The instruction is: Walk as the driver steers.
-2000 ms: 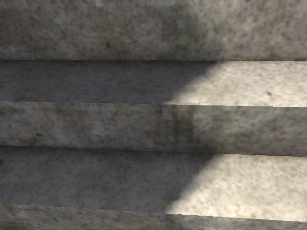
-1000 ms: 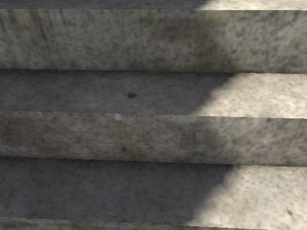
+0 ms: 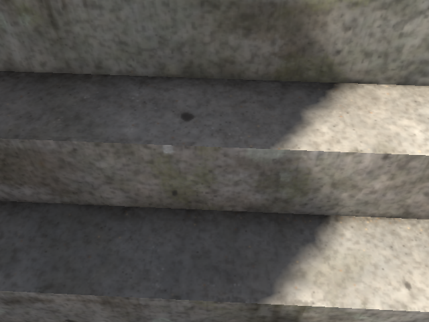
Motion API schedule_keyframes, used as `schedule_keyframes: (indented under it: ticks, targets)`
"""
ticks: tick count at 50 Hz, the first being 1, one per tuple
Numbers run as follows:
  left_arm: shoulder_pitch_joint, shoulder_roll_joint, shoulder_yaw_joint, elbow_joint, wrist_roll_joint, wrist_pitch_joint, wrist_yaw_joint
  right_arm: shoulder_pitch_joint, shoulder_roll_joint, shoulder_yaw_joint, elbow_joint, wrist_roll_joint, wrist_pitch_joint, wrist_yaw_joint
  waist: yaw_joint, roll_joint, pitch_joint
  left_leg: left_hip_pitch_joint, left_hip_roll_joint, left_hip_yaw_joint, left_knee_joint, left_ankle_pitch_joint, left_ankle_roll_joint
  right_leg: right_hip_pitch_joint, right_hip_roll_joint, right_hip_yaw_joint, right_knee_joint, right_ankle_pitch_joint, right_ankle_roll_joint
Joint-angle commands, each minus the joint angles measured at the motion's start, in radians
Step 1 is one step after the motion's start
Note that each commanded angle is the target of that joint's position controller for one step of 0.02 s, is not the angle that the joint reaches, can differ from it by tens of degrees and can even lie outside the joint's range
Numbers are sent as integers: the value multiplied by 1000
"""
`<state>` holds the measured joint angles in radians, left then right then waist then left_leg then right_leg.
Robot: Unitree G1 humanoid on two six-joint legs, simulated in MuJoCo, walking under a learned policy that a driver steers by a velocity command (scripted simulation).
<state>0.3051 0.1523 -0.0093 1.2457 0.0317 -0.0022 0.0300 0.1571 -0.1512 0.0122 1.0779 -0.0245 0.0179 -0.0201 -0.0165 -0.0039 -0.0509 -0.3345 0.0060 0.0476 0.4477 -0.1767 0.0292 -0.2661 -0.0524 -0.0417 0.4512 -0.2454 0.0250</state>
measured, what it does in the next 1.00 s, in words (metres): stands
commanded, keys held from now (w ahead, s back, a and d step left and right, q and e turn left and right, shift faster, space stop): no key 0.88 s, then w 0.12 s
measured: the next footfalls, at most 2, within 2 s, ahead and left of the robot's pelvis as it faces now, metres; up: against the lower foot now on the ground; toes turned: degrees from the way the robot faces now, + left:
right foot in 1.52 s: +0.25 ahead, -0.10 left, +0.22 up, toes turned -3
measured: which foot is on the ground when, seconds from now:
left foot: down 0.00-1.00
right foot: down 0.00-1.00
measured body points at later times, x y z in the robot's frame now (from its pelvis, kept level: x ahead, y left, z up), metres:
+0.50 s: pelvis -0.01 -0.02 +0.00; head +0.00 -0.02 +0.45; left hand -0.03 +0.20 -0.17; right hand +0.01 -0.24 -0.16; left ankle +0.03 +0.11 -0.74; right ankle -0.01 -0.14 -0.74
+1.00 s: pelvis -0.01 -0.03 -0.01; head +0.00 -0.02 +0.44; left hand +0.00 +0.20 -0.17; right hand +0.01 -0.26 -0.16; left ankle +0.03 +0.10 -0.73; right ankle -0.01 -0.14 -0.74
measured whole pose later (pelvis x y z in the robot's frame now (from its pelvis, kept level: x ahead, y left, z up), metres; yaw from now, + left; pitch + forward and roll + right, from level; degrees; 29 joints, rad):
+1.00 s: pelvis -0.01 -0.03 -0.01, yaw +1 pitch +4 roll -1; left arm 0.25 0.18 0.00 1.18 0.02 0.00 0.00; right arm 0.25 -0.18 0.01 1.10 -0.02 0.02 -0.03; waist -0.02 0.02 -0.08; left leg -0.43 0.04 -0.02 0.60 -0.32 0.12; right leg -0.31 0.00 -0.09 0.52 -0.28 -0.04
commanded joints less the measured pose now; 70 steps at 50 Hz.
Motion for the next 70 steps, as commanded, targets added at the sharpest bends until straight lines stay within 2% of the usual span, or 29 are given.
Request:
schedule_keyframes:
  ticks: [1,3,7,9,15,18,26,44,45,46,48,52,54,55,56,57,58,59,60,61,62,63,64,65,66,67,68,69,70]
  targets:
    - [79,81,10,4,1,3,2,6,-55,-4,-23,-1,-1,5,-2,14,26,50,77,-91,-83,-45,91,-75,-38,20,-84,56,-96]
    - [72,66,7,-2,0,1,2,10,-65,-6,-21,-6,0,3,-4,14,22,53,74,-92,-80,-35,86,-77,-39,21,-83,51,-98]
    - [72,71,6,0,-4,-3,2,18,-67,-6,-15,-6,2,0,-8,4,31,49,76,-99,-75,-52,86,-86,-36,27,-85,33,-102]
    - [66,80,9,-2,-3,-6,-7,44,-72,-6,5,-15,10,-3,-8,11,32,52,76,-101,-83,-63,89,-89,-30,21,-93,36,-98]
    - [49,81,10,-13,-4,-4,-12,53,-80,-6,18,-7,7,-7,-6,11,29,41,78,-104,-85,-69,89,-82,-28,24,-91,22,-104]
    - [38,78,8,-24,-6,-7,-19,52,-82,-5,14,-13,9,-8,-6,8,26,37,78,-103,-64,-71,93,-89,-26,24,-88,14,-113]
    - [3,79,4,-48,-9,-7,-21,77,-87,-4,21,-1,14,-22,-10,18,26,13,78,-99,-49,-85,99,-90,-25,32,-82,-8,-120]
    - [-31,82,1,-47,-13,-8,-31,95,-88,-4,16,-1,5,-14,-8,17,27,-7,74,-107,-39,-61,105,-54,-21,30,-85,15,-116]
    - [-20,104,9,-44,-17,-7,-30,106,-108,-10,20,3,5,-15,-6,14,10,-15,63,-100,-21,-149,116,-48,-16,31,-77,-65,-131]
    - [-18,144,23,-52,-24,-4,-29,118,-135,-19,19,15,7,-20,-1,16,16,-53,56,-100,2,-275,136,-56,-22,46,-75,-179,-159]
    - [-18,160,33,-73,-18,-4,-26,87,-125,-18,-8,10,-1,-12,6,-25,54,-188,54,-100,66,-335,157,-51,-65,120,-113,-287,-199]
    - [20,211,60,-112,-7,0,-11,86,-45,5,-30,11,-35,4,21,-122,10,-360,14,15,397,-150,126,55,-239,381,-204,-418,-295]
    - [-19,215,61,-139,-1,-2,10,88,-27,16,-48,18,-44,9,1,-133,7,-371,53,-5,594,-121,94,-4,-293,412,-222,-364,-321]
    - [-36,229,63,-152,-6,-5,25,106,-31,18,-60,13,-51,6,-22,-150,11,-353,84,-49,655,-161,81,-49,-305,404,-228,-333,-310]
    - [-99,237,60,-181,-17,-2,33,134,-28,26,-73,15,-53,-3,-57,-153,21,-323,97,-62,580,-219,78,-79,-279,340,-225,-263,-283]
    - [-170,235,55,-212,-41,11,36,171,-34,29,-72,13,-58,-6,-100,-80,24,-150,71,-3,311,-232,100,-154,-201,204,-197,-197,-239]
    - [-168,217,50,-213,-42,11,31,195,-56,15,-57,11,-54,-13,-102,-16,63,-34,14,66,107,-161,111,-205,-130,115,-102,-158,-217]
    - [-144,192,47,-211,-27,4,17,293,-96,-7,2,13,-48,-20,-109,35,80,127,-2,36,55,-132,116,-332,-89,60,77,-115,-213]
    - [-190,122,18,-245,-31,-18,5,465,-180,-45,37,28,-56,-21,-173,239,45,340,152,-255,-89,-173,153,-549,-11,-16,467,-20,-176]
    - [-140,58,0,-228,-29,-62,-14,590,-267,-64,56,22,-45,-18,-160,415,-88,512,317,-603,-177,-29,224,-722,125,-30,883,-123,-100]
    - [-61,29,-3,-192,-59,-89,-26,564,-251,-60,41,-22,-60,-19,-128,279,-155,493,381,-836,-257,-363,306,-788,150,180,1239,-109,-79]
    - [-149,24,-13,-251,-73,-103,-35,446,-202,-47,24,-24,-72,-20,-76,176,-24,399,390,-780,-249,-446,302,-972,134,226,1599,-58,-81]
    - [-274,-16,-40,-343,-59,-120,-38,377,-181,-43,13,-5,-85,-22,-46,76,89,316,369,-602,-214,-405,248,-1116,92,212,1718,-5,-87]
    - [-388,-69,-72,-424,-43,-126,-34,357,-109,-20,23,-11,-93,-7,-37,23,137,281,340,-500,-191,-246,219,-1219,94,205,1906,-30,-93]
    - [-370,-74,-87,-468,-49,-129,-34,380,-52,-1,48,-25,-93,13,-23,-3,159,270,319,-409,-177,-138,185,-1290,99,211,1992,-18,-112]
    - [-364,-80,-95,-501,-54,-131,-46,374,12,20,58,-50,-94,27,-1,-10,129,265,305,-351,-158,-5,157,-1320,95,221,2123,0,-135]
    - [-361,-94,-111,-542,-62,-136,-60,355,14,28,65,-55,-91,33,11,12,108,258,306,-289,-167,101,136,-1373,109,219,2215,-2,-166]
    - [-347,-107,-128,-580,-66,-137,-63,325,-4,33,53,-45,-96,36,46,31,110,192,295,-222,-193,103,113,-1363,92,222,2175,3,-183]
    - [-378,-83,-139,-625,-73,-133,-69,214,-7,43,38,-27,-106,43,104,19,150,-17,221,-87,-257,129,64,-1213,63,181,1888,56,-192]
Velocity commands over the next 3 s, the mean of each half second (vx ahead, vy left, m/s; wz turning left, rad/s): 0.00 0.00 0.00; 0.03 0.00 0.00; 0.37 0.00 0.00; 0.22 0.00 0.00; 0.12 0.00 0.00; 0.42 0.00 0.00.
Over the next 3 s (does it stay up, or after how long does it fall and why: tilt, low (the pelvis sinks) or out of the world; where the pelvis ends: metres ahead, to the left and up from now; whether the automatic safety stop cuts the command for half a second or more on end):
stays up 0.35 0.13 0.34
